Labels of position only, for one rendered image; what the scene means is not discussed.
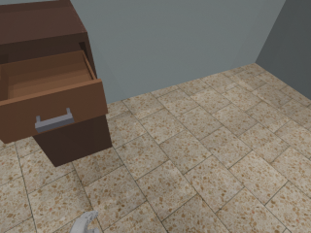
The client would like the cabinet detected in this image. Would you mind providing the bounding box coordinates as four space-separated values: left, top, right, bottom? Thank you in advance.
0 0 113 167

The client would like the handle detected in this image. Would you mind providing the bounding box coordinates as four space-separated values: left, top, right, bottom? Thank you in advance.
35 108 75 133

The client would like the drawer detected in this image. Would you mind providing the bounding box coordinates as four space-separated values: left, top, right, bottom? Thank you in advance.
0 50 109 145

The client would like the robot left hand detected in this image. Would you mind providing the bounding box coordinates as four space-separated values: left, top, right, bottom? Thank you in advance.
69 210 100 233

